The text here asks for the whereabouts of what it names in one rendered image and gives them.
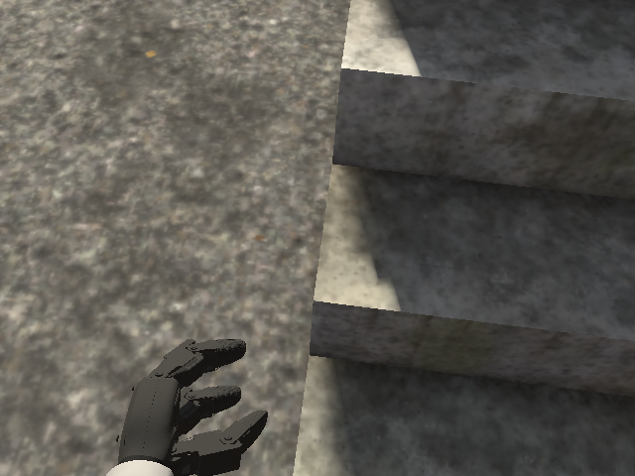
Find stairs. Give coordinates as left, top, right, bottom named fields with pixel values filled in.
left=293, top=0, right=635, bottom=476

